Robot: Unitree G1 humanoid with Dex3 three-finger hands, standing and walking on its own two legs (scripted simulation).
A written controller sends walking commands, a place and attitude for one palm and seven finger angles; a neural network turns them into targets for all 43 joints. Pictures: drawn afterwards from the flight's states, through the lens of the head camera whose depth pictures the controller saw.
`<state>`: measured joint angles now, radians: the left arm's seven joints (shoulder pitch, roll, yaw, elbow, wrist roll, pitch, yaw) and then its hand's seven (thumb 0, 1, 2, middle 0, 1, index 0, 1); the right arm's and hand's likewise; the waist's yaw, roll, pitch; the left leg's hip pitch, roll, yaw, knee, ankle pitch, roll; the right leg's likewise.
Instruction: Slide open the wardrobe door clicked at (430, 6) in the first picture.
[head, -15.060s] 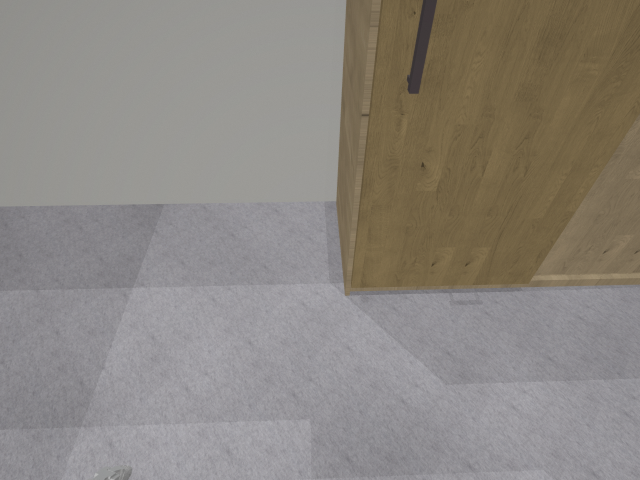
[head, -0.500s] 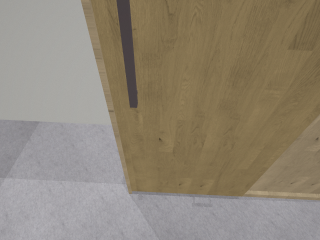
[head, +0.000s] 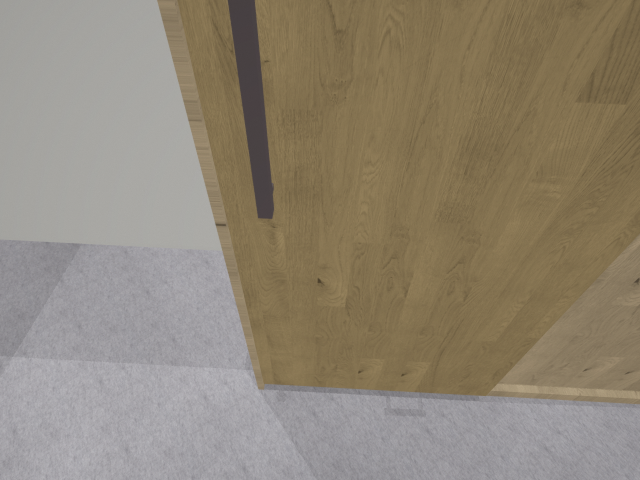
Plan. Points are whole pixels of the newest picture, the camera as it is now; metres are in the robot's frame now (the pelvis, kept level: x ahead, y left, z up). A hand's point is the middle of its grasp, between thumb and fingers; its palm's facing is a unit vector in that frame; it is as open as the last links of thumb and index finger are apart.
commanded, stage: look again from close up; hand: left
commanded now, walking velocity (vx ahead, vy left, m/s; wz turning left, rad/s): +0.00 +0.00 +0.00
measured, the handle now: (258, 116) +0.48 +0.11 +0.22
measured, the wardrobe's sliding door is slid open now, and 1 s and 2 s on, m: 0.00 0.00 0.00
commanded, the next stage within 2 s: raise the hand with hooked fingers in 0.36 s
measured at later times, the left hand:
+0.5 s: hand out of the picture +0.08 +0.24 -0.16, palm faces +0.07 -0.95 -0.30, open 7.4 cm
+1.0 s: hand (99, 435) +0.16 +0.25 +0.02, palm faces +0.11 -0.99 -0.04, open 9.3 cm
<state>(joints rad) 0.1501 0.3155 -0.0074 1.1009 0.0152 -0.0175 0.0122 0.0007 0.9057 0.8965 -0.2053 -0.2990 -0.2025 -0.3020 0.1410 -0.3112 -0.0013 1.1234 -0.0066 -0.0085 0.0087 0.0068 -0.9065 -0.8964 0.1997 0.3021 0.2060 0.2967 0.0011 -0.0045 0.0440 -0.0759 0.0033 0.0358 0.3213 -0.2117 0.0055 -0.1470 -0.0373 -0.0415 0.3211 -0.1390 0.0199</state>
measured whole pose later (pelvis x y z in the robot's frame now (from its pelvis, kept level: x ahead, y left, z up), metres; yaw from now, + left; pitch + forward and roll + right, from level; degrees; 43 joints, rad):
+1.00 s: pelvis -0.01 -0.01 -0.06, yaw +2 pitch +5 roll -2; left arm 0.35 0.30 0.40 0.09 -0.42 -0.41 -0.53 0.01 0.47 0.71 -0.24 -0.58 -0.23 -0.58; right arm 0.22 -0.28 -0.01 0.59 0.04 -0.32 -0.09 0.01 -0.90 -0.90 0.20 0.30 0.21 0.30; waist 0.07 0.00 -0.05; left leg -0.54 0.04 -0.04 0.94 -0.49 -0.02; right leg -0.57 -0.02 -0.10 0.87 -0.39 -0.01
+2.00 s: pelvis +0.01 -0.02 -0.01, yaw +2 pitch -3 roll -1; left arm -0.19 0.52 0.52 0.02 -0.36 0.27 -0.46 -0.02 -0.49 0.30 -0.31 -1.19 -0.30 -1.20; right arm 0.21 -0.26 0.09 0.61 0.10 -0.24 -0.11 0.02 -0.90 -0.90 0.20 0.30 0.21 0.30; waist 0.08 0.07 -0.03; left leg -0.13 0.03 -0.01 0.49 -0.31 -0.02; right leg -0.18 -0.02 -0.09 0.47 -0.24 -0.01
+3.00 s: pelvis -0.01 -0.01 -0.01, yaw +2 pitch -3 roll +0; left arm -0.36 0.48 0.40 0.12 -0.29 0.38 -0.40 -0.02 -0.50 0.30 -0.30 -1.20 -0.30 -1.20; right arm 0.19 -0.27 0.09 0.61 0.10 -0.18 -0.10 0.02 -0.90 -0.90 0.20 0.30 0.21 0.30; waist 0.06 0.06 -0.02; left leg -0.13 0.02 0.00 0.45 -0.27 -0.01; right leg -0.19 -0.03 -0.07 0.44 -0.20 0.00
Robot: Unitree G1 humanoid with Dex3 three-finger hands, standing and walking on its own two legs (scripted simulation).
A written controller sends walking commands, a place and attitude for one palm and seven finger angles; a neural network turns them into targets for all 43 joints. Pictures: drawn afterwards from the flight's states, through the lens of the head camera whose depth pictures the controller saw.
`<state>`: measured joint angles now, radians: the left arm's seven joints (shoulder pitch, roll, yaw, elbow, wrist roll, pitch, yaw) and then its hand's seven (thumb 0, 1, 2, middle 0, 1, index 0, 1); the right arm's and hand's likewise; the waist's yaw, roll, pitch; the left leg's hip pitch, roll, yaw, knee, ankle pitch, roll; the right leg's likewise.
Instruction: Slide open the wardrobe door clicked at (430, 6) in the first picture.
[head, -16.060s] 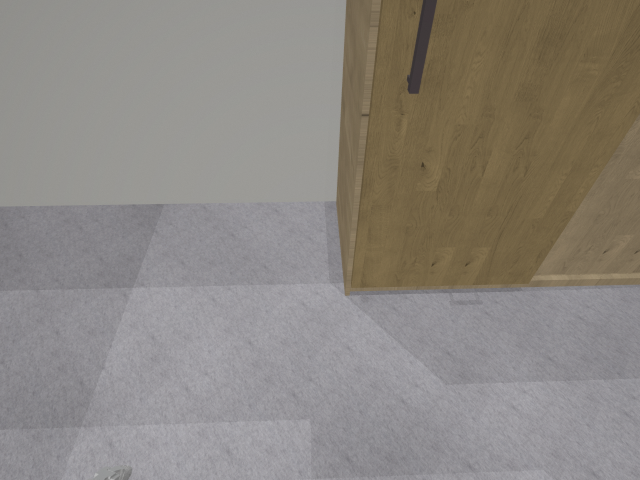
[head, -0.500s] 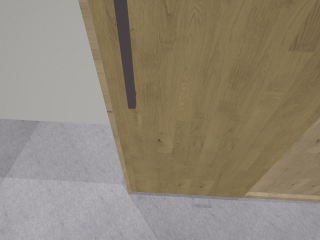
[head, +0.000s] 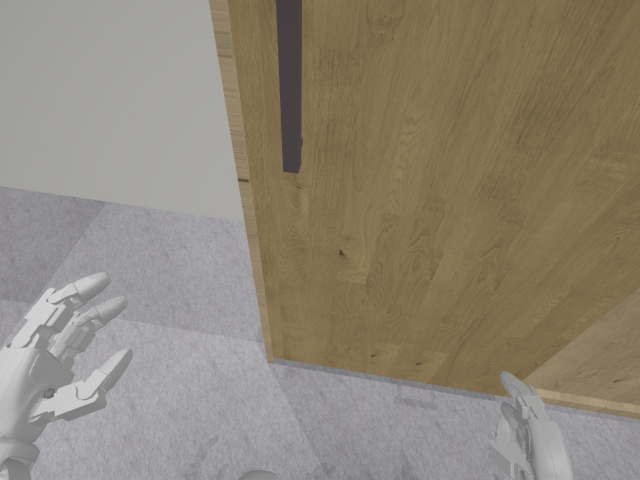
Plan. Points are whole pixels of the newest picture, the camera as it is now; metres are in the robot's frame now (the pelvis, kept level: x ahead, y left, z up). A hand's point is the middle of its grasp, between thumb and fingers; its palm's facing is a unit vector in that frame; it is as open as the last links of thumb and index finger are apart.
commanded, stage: raise the hand with hooked fingers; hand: left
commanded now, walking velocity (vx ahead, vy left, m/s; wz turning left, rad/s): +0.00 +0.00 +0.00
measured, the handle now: (294, 51) +0.50 +0.11 +0.28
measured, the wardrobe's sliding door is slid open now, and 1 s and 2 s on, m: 0.00 0.00 0.00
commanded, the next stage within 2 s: move the hooked fingers beside the handle in 1.56 s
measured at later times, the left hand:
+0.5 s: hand (78, 281) +0.24 +0.26 +0.17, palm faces +0.03 -0.99 -0.12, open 12.3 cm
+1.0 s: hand (31, 142) +0.29 +0.28 +0.28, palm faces +0.08 -0.99 -0.13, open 13.9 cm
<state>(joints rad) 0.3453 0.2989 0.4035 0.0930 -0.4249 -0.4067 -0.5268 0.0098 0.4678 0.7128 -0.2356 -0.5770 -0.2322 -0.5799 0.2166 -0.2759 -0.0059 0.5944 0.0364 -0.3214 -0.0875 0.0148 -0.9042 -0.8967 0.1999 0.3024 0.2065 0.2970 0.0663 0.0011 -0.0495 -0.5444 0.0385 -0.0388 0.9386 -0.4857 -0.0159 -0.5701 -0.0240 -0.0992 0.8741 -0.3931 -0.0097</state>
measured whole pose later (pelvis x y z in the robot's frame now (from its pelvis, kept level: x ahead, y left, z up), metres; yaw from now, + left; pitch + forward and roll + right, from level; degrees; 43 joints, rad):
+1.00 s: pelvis +0.02 +0.00 +0.05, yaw +0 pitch -3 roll -1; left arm -0.19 0.52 0.52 0.02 -0.36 0.27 -0.46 -0.02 -0.49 0.30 -0.31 -1.19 -0.30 -1.20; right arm 0.21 -0.26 0.09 0.61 0.10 -0.24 -0.11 0.02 -0.90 -0.90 0.20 0.30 0.21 0.30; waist 0.08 0.07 -0.03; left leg -0.13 0.03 -0.01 0.49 -0.31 -0.02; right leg -0.18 -0.02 -0.09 0.47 -0.24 -0.01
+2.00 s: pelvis +0.01 +0.00 +0.05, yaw -1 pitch -3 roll +0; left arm -0.36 0.48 0.40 0.12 -0.29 0.38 -0.40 -0.02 -0.50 0.30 -0.30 -1.20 -0.30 -1.20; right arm 0.19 -0.27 0.09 0.61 0.10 -0.18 -0.10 0.02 -0.90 -0.90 0.20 0.30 0.21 0.30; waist 0.06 0.06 -0.02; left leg -0.13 0.02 0.00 0.45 -0.27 -0.01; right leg -0.19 -0.03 -0.07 0.44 -0.20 0.00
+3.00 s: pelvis +0.02 +0.00 +0.05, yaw -2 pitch +0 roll +0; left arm -0.63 0.38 0.26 0.39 -0.21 0.39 -0.22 -0.02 -0.50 0.30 -0.30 -1.20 -0.30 -1.20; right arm 0.21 -0.25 0.08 0.64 0.09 -0.07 -0.10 0.01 -0.90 -0.90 0.20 0.30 0.21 0.30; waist 0.02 0.05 -0.04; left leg -0.15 0.01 0.02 0.43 -0.27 0.00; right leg -0.22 -0.03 -0.05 0.43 -0.21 0.00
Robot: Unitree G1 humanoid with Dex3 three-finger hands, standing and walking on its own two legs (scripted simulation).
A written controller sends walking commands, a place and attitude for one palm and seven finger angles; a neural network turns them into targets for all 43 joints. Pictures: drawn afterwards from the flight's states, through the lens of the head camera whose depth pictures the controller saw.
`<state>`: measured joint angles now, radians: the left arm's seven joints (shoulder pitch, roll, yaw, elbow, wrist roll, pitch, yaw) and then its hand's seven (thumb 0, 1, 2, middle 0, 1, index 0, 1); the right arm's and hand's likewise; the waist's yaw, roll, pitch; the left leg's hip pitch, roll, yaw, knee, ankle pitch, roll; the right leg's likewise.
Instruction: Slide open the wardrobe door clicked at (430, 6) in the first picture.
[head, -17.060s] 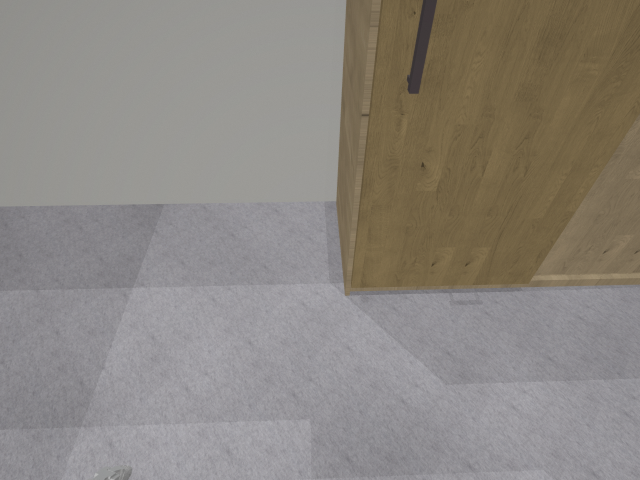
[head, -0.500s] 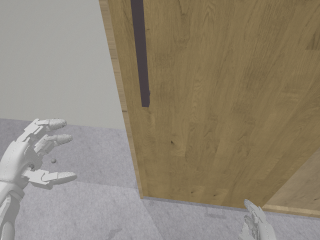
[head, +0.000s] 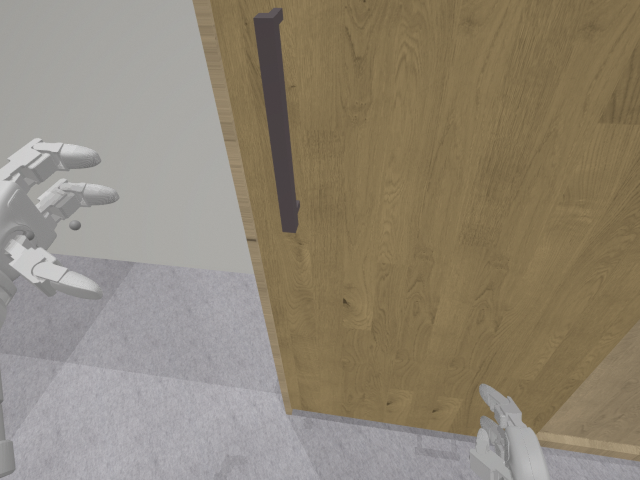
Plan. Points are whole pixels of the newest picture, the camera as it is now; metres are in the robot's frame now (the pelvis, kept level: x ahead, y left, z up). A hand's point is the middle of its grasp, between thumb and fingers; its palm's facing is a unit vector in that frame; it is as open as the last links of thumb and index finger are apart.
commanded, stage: raise the hand with hooked fingers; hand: left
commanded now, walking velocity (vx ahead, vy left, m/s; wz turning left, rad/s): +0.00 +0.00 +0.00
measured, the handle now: (284, 135) +0.48 +0.11 +0.23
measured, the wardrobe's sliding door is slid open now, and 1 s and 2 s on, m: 0.00 0.00 0.00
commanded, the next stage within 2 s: move the hooked fingers beside the handle in 0.56 s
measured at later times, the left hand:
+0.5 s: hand (78, 218) +0.27 +0.28 +0.24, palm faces +0.08 -0.99 -0.11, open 14.0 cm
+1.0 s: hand (122, 206) +0.30 +0.25 +0.24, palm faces +0.01 -1.00 -0.09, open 14.0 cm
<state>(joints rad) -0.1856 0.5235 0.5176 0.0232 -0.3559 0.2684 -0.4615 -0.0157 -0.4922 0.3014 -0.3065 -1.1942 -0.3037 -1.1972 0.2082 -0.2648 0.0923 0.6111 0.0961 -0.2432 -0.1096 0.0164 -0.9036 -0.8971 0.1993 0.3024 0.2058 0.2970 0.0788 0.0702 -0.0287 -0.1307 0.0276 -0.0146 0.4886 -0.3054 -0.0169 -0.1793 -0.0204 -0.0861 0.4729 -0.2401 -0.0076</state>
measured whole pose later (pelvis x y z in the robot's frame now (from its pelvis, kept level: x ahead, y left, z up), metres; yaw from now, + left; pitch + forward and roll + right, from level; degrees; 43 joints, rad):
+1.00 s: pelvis -0.01 +0.01 +0.00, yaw -1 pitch -3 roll +0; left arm -0.36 0.48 0.40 0.12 -0.29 0.38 -0.40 -0.02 -0.50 0.30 -0.30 -1.20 -0.30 -1.20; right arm 0.19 -0.27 0.09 0.61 0.10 -0.18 -0.10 0.02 -0.90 -0.90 0.20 0.30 0.21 0.30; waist 0.06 0.06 -0.02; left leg -0.13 0.02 0.00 0.45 -0.27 -0.01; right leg -0.19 -0.03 -0.07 0.44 -0.20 0.00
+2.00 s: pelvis +0.00 +0.01 +0.00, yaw -1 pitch +0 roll +0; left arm -0.63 0.38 0.26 0.39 -0.21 0.39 -0.22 -0.02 -0.50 0.30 -0.30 -1.20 -0.30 -1.20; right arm 0.21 -0.25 0.08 0.64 0.09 -0.07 -0.10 0.01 -0.90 -0.90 0.20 0.30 0.21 0.30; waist 0.02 0.05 -0.04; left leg -0.15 0.01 0.02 0.43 -0.27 0.00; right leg -0.22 -0.03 -0.05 0.43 -0.21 0.00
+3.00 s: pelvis +0.00 +0.01 +0.01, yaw -3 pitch +1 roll +0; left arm -0.77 0.37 0.27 0.64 -0.17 0.25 -0.16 -0.02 -0.50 0.30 -0.30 -1.20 -0.32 -1.21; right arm 0.24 -0.24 0.06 0.63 0.08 -0.06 -0.11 0.01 -0.90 -0.90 0.20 0.30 0.21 0.30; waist -0.01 0.05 -0.04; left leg -0.16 0.02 0.03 0.40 -0.25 -0.01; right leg -0.24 -0.02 -0.04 0.40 -0.18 0.00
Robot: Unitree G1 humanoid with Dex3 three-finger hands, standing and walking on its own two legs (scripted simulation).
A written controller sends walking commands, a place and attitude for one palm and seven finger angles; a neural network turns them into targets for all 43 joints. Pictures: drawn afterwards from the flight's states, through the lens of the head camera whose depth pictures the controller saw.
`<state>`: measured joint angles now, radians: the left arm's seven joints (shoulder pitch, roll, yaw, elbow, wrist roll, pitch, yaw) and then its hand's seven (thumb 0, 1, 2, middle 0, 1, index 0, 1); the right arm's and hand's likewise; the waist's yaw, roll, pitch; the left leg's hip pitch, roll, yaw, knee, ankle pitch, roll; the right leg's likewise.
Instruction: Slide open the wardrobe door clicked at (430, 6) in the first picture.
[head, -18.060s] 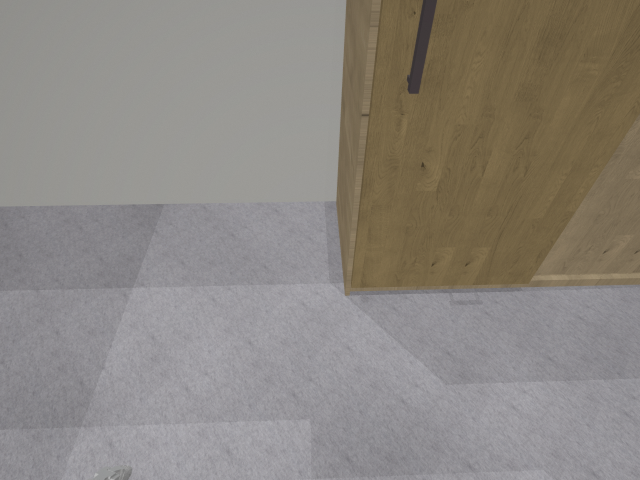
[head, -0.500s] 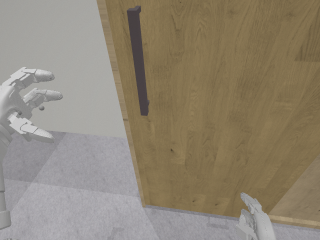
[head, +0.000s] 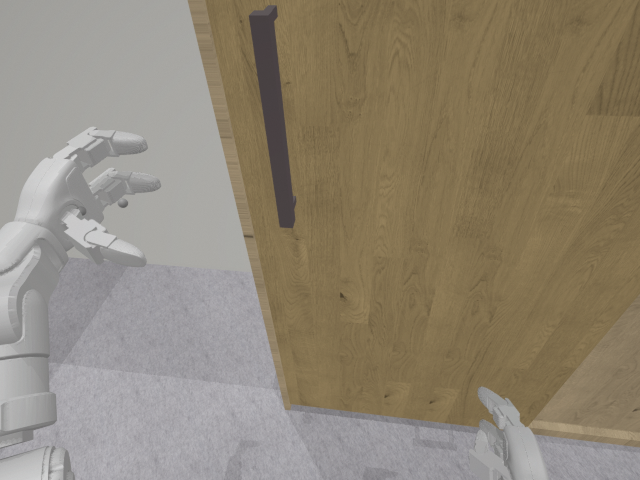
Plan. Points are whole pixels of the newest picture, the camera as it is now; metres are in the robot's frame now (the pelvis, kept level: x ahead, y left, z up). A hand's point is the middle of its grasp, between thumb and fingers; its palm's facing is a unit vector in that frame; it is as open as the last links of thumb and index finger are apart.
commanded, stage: move the hooked fingers beside the handle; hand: left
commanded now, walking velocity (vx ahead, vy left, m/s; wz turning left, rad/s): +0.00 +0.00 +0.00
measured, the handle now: (280, 131) +0.49 +0.11 +0.23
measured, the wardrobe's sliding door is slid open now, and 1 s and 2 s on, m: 0.00 0.00 0.00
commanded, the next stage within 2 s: none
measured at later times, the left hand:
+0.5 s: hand (164, 175) +0.37 +0.22 +0.23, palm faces +0.01 -1.00 -0.05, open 14.0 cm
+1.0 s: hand (207, 164) +0.41 +0.19 +0.22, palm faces -0.01 -1.00 -0.02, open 14.0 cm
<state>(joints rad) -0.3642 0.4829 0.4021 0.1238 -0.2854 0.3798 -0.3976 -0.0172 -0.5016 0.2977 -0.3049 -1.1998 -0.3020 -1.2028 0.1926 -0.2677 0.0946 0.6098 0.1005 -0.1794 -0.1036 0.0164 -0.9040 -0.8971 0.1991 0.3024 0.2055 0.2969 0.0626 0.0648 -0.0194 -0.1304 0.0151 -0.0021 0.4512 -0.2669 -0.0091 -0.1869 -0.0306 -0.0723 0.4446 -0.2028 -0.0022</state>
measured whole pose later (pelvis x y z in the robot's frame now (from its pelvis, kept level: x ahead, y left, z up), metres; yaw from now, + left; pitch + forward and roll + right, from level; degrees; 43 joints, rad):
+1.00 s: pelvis +0.01 +0.00 +0.00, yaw -1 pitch +0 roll +0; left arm -0.63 0.38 0.26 0.39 -0.21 0.39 -0.22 -0.02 -0.50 0.30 -0.30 -1.20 -0.30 -1.20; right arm 0.21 -0.25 0.08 0.64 0.09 -0.07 -0.10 0.01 -0.90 -0.90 0.20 0.30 0.21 0.30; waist 0.02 0.05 -0.04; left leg -0.15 0.01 0.02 0.43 -0.27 0.00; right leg -0.22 -0.03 -0.05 0.43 -0.21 0.00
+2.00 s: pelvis +0.01 +0.00 +0.00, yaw -2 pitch +1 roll +0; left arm -0.77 0.37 0.27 0.64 -0.17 0.25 -0.16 -0.02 -0.50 0.30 -0.30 -1.20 -0.32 -1.21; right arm 0.24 -0.24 0.06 0.63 0.08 -0.06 -0.11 0.01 -0.90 -0.90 0.20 0.30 0.21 0.30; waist -0.01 0.05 -0.04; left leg -0.16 0.02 0.03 0.40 -0.25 -0.01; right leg -0.24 -0.02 -0.04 0.40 -0.18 0.00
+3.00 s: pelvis +0.02 +0.00 +0.00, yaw -3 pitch +0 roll +0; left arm -0.72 0.23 0.21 0.47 -0.16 0.29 -0.04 -0.02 -0.50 0.30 -0.31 -1.20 -0.30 -1.20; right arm 0.24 -0.23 0.06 0.66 0.06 -0.02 -0.09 0.01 -0.91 -0.90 0.20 0.30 0.21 0.30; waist -0.01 0.05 -0.05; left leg -0.13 0.03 0.04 0.39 -0.26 -0.01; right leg -0.21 -0.01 -0.03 0.40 -0.19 0.00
